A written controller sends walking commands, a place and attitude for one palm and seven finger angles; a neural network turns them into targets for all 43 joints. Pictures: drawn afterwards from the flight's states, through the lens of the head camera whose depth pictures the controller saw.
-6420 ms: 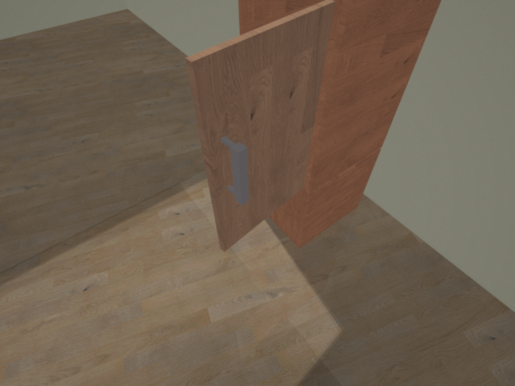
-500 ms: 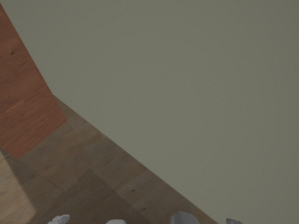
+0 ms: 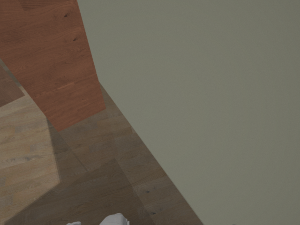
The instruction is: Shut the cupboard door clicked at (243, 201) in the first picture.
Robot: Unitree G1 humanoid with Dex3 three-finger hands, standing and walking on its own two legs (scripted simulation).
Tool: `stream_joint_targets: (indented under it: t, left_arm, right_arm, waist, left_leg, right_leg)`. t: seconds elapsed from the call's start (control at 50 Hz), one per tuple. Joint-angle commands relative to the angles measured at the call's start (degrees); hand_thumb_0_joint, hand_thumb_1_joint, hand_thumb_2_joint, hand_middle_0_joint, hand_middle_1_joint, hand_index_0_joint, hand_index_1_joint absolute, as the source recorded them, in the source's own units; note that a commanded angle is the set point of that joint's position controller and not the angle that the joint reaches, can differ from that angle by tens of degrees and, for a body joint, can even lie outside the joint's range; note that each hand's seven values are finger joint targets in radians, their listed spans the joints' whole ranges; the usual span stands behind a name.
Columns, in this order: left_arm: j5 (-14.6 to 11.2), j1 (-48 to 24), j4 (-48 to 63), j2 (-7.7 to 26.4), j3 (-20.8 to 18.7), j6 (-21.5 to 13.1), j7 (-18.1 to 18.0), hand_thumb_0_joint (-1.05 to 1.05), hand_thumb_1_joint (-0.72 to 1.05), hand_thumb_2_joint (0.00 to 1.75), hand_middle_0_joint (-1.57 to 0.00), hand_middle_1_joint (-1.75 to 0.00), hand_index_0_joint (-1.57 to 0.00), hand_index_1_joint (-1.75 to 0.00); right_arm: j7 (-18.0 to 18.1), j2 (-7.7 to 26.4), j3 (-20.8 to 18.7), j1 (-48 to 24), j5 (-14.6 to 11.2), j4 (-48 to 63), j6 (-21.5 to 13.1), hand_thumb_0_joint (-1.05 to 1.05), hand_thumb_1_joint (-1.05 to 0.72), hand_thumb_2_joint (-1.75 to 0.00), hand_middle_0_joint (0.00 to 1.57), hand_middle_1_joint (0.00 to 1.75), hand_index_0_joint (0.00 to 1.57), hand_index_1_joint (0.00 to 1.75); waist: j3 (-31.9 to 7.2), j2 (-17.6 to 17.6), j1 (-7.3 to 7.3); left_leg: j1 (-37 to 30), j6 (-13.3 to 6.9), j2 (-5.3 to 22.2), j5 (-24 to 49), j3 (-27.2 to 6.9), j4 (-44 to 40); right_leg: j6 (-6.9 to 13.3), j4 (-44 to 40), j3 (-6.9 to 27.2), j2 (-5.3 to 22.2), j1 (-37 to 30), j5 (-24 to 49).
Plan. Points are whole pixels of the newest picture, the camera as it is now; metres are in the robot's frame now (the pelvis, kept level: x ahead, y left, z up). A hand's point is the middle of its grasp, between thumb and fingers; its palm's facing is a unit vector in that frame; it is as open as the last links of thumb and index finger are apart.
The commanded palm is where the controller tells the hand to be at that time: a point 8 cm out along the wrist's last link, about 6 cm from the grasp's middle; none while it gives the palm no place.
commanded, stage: turn to face it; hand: left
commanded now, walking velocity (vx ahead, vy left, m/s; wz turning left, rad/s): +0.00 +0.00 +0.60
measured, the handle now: out of the picture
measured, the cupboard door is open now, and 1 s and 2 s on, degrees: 97 97 97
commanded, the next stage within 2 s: take the last steps up to it in 1.18 s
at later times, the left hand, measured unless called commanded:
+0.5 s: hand out of the picture +0.08 +0.21 -0.15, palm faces +0.27 -0.92 -0.30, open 7.4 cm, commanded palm none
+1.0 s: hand out of the picture -0.08 +0.19 -0.18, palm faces +0.58 -0.78 -0.24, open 7.4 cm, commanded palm none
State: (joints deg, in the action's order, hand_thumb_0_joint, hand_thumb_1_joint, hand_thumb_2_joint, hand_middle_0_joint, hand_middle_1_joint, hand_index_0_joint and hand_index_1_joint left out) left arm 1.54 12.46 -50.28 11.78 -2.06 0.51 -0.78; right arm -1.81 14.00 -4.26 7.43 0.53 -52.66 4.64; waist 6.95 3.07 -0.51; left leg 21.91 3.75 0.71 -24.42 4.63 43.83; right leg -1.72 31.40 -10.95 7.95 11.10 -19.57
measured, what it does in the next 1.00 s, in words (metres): steps on the spot, turning left: left foot, then right foot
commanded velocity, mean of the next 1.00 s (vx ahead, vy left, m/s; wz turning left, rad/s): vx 0.00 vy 0.00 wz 0.52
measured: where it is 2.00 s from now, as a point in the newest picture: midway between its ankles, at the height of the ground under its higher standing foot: outside the picture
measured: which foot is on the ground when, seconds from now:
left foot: up 0.00-0.02, down 0.04-0.46, up 0.48-0.82, down 0.84-1.00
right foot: down 0.00-0.04, up 0.06-0.46, down 0.48-0.84, up 0.86-1.00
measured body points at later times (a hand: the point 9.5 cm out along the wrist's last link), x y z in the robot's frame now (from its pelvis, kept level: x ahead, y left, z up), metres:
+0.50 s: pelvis +0.01 -0.03 -0.01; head +0.05 -0.03 +0.44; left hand +0.06 +0.26 -0.13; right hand +0.14 -0.27 -0.16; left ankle +0.01 +0.11 -0.73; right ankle +0.03 -0.15 -0.74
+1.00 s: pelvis +0.00 -0.02 +0.00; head +0.02 +0.03 +0.44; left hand -0.11 +0.24 -0.16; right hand +0.25 -0.16 -0.12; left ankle -0.03 +0.07 -0.73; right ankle +0.06 -0.16 -0.67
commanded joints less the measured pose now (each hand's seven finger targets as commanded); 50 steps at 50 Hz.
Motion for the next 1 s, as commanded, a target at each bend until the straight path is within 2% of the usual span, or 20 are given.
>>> stream_joint_targets:
  t: [0.0,0.02,0.04,0.06,0.18,0.34,0.4,0.42,0.44,0.46,0.5,0.56,0.64,0.74,0.78,0.8,0.82,0.86,0.9,0.98]
  left_arm:
    - [-0.97,0.71,3.76,12.17,-3.96,-0.36,-0.21,0.00,0.90,0.90,-0.20,-0.30,-0.20,-0.30]
    - [-1.41,-0.46,5.85,7.82,-2.96,-0.01,0.24,0.00,0.90,0.90,-0.20,-0.30,-0.20,-0.30]
    - [-0.97,-4.42,7.34,7.53,-2.32,0.74,-0.18,0.00,0.90,0.90,-0.20,-0.30,-0.20,-0.30]
    - [-0.78,-6.10,8.07,8.28,-2.38,1.01,-0.22,0.00,0.90,0.90,-0.20,-0.30,-0.20,-0.30]
    - [-0.55,-2.91,3.18,7.56,-3.02,1.53,0.40,0.00,0.90,0.90,-0.20,-0.30,-0.20,-0.30]
    - [-0.95,-5.26,4.84,6.79,-2.55,1.21,0.05,0.00,0.90,0.90,-0.20,-0.30,-0.20,-0.30]
    - [-1.18,-0.22,3.74,7.79,-3.07,0.55,-0.28,0.00,0.90,0.90,-0.20,-0.30,-0.20,-0.30]
    - [-1.00,2.42,3.29,10.08,-3.62,0.01,-0.62,0.00,0.90,0.90,-0.20,-0.30,-0.20,-0.30]
    - [-0.06,3.76,3.14,14.99,-4.72,-0.56,-1.11,0.00,0.90,0.90,-0.20,-0.30,-0.20,-0.30]
    - [0.14,2.65,3.93,16.93,-4.57,-0.39,-1.26,0.00,0.90,0.90,-0.20,-0.30,-0.20,-0.30]
    - [-0.37,-3.35,4.99,10.97,-3.12,-0.75,-1.55,0.00,0.90,0.90,-0.20,-0.30,-0.20,-0.30]
    - [-0.56,-3.65,5.01,9.15,-2.50,-0.93,-1.20,0.00,0.90,0.90,-0.20,-0.30,-0.20,-0.30]
    - [-0.36,2.39,3.13,10.99,-3.10,-1.10,-1.08,0.00,0.90,0.90,-0.20,-0.30,-0.20,-0.30]
    - [-0.03,4.13,1.76,12.95,-3.92,-0.92,-0.76,0.00,0.90,0.90,-0.20,-0.30,-0.20,-0.30]
    - [-0.75,2.06,1.89,12.90,-3.95,-0.71,-0.37,0.00,0.90,0.90,-0.20,-0.30,-0.20,-0.30]
    - [-1.12,1.58,3.07,10.51,-3.63,-0.45,-0.10,0.00,0.90,0.90,-0.20,-0.30,-0.20,-0.30]
    - [-1.42,-1.36,5.24,6.32,-2.11,-0.09,0.10,0.00,0.90,0.90,-0.20,-0.30,-0.20,-0.30]
    - [-0.85,-4.22,5.89,7.51,-2.23,1.12,-0.44,0.00,0.90,0.90,-0.20,-0.30,-0.20,-0.30]
    - [-0.58,-4.13,3.03,7.38,-2.59,1.45,-0.23,0.00,0.90,0.90,-0.20,-0.30,-0.20,-0.30]
    - [-0.62,-0.36,0.76,6.44,-2.33,1.80,0.38,0.00,0.90,0.90,-0.20,-0.30,-0.20,-0.30]
  right_arm:
    - [0.33,7.50,-1.35,5.23,0.34,4.06,-3.16,0.00,-0.90,-0.90,0.20,0.30,0.20,0.30]
    - [0.84,14.42,-3.16,9.89,0.85,3.47,-3.61,0.00,-0.90,-0.90,0.20,0.30,0.20,0.30]
    - [1.52,16.83,-3.60,12.90,0.58,2.32,-3.06,0.00,-0.90,-0.90,0.20,0.30,0.20,0.30]
    - [1.76,15.85,-3.14,12.13,0.73,2.50,-3.10,0.00,-0.90,-0.90,0.20,0.30,0.20,0.30]
    - [2.99,10.63,-1.48,3.13,0.67,4.50,-4.11,0.00,-0.90,-0.90,0.20,0.30,0.20,0.30]
    - [2.37,11.46,-2.53,3.49,1.09,3.82,-3.08,0.00,-0.90,-0.90,0.20,0.30,0.20,0.30]
    - [2.20,10.50,-2.68,0.52,0.60,4.83,-2.71,0.00,-0.90,-0.90,0.20,0.30,0.20,0.30]
    - [2.04,8.84,-2.48,-0.15,0.09,5.46,-2.61,0.00,-0.90,-0.90,0.20,0.30,0.20,0.30]
    - [1.71,5.05,-2.08,0.12,-0.39,6.42,-2.74,0.00,-0.90,-0.90,0.20,0.30,0.20,0.30]
    - [1.51,5.85,-2.31,-0.88,-0.06,7.23,-2.61,0.00,-0.90,-0.90,0.20,0.30,0.20,0.30]
    - [1.01,6.35,-2.49,0.65,0.69,4.83,-1.75,0.00,-0.90,-0.90,0.20,0.30,0.20,0.30]
    - [0.32,4.31,-1.78,0.97,0.32,3.82,-1.26,0.00,-0.90,-0.90,0.20,0.30,0.20,0.30]
    - [0.02,2.47,-0.64,-3.55,0.16,4.91,-1.44,0.00,-0.90,-0.90,0.20,0.30,0.20,0.30]
    - [0.27,2.41,0.06,-3.11,-0.01,5.08,-2.50,0.00,-0.90,-0.90,0.20,0.30,0.20,0.30]
    - [0.49,4.56,-0.39,2.30,0.24,3.64,-2.95,0.00,-0.90,-0.90,0.20,0.30,0.20,0.30]
    - [0.90,9.15,-1.56,6.04,0.70,3.02,-3.49,0.00,-0.90,-0.90,0.20,0.30,0.20,0.30]
    - [1.49,15.10,-3.00,10.31,0.85,2.44,-3.56,0.00,-0.90,-0.90,0.20,0.30,0.20,0.30]
    - [2.27,14.02,-2.24,9.34,0.91,2.23,-3.37,0.00,-0.90,-0.90,0.20,0.30,0.20,0.30]
    - [3.18,10.80,-1.32,3.96,1.00,3.37,-3.69,0.00,-0.90,-0.90,0.20,0.30,0.20,0.30]
    - [3.36,9.24,-0.39,2.00,0.84,3.42,-4.10,0.00,-0.90,-0.90,0.20,0.30,0.20,0.30]
  waist:
    - [-13.55,-0.32,-2.70]
    - [-15.29,-18.95,-5.25]
    - [-15.62,-18.69,-6.27]
    - [-13.29,-12.51,-5.64]
    - [-11.36,-10.90,-0.43]
    - [-9.89,-13.25,-1.13]
    - [-10.74,-12.09,1.73]
    - [-11.56,-7.20,3.18]
    - [-11.81,9.59,3.93]
    - [-9.77,13.50,3.92]
    - [-5.81,9.29,0.20]
    - [-5.92,9.13,-0.52]
    - [-7.85,7.64,2.49]
    - [-9.63,8.24,2.57]
    - [-11.37,4.60,-1.20]
    - [-14.34,-5.57,-3.29]
    - [-14.31,-21.16,-5.65]
    - [-12.34,-10.77,-4.36]
    - [-8.99,-15.38,-2.43]
    - [-9.64,-10.54,0.13]
  left_leg:
    - [-17.67,-3.39,2.51,19.72,-2.94,-18.35]
    - [-26.09,-11.86,19.28,39.36,-26.28,-20.88]
    - [-24.09,-17.71,23.87,47.66,-30.57,-21.47]
    - [-20.30,-18.10,23.47,38.90,-27.65,-21.88]
    - [-14.05,-12.53,12.23,29.69,-19.33,-23.83]
    - [-9.60,-12.57,10.33,25.07,-25.27,-23.10]
    - [-2.47,-10.15,7.48,22.84,-25.35,-19.42]
    - [3.67,-7.58,4.50,16.27,-23.71,-14.79]
    - [13.65,-2.89,-3.22,1.04,-13.38,-2.67]
    - [13.38,-1.32,-4.95,-10.70,-8.07,12.32]
    - [13.22,-1.48,-0.74,-5.04,-9.83,24.39]
    - [12.24,0.29,0.36,-0.90,-5.41,23.13]
    - [8.66,0.71,0.04,-1.23,-1.10,9.68]
    - [0.23,-0.90,-1.43,1.10,2.22,-5.85]
    - [-12.11,-2.29,-1.32,13.36,1.33,-17.03]
    - [-22.26,-6.13,7.58,25.83,-9.15,-19.54]
    - [-25.65,-15.05,22.14,48.30,-28.27,-22.15]
    - [-18.90,-18.12,22.22,38.10,-24.19,-22.33]
    - [-13.22,-15.52,16.72,33.72,-21.48,-23.60]
    - [-13.25,-13.55,13.35,31.73,-16.64,-24.44]
  right_leg:
    - [0.96,10.88,1.96,9.31,3.04,26.69]
    - [-3.85,24.93,0.37,0.12,19.68,-9.87]
    - [-3.27,32.65,7.44,-1.61,22.96,-20.23]
    - [-2.64,35.47,10.13,-0.26,22.96,-16.89]
    - [-3.28,32.45,11.73,-2.22,19.78,-3.64]
    - [-2.39,12.37,9.95,-6.72,10.19,-5.29]
    - [-1.74,-1.52,9.49,-7.71,-2.16,2.41]
    - [-0.80,-10.29,13.37,-3.68,-10.05,4.31]
    - [3.92,-17.01,27.65,10.79,-15.97,2.95]
    - [9.65,-18.64,33.54,21.16,-7.59,7.40]
    - [10.17,-15.92,24.01,14.98,-1.51,14.34]
    - [8.24,-11.68,12.22,10.15,-4.72,29.61]
    - [7.83,-8.71,9.22,10.81,-9.91,37.49]
    - [6.85,-2.72,7.26,12.12,-10.21,42.64]
    - [2.86,4.93,3.58,10.53,-2.66,36.01]
    - [-0.57,14.94,0.71,6.37,7.47,21.55]
    - [-3.82,27.67,1.82,-1.25,20.67,-17.41]
    - [-2.13,33.89,9.73,-0.24,20.60,-16.04]
    - [-2.20,34.15,11.42,-0.69,20.35,-10.39]
    - [-2.25,29.76,10.34,-2.54,17.14,-5.41]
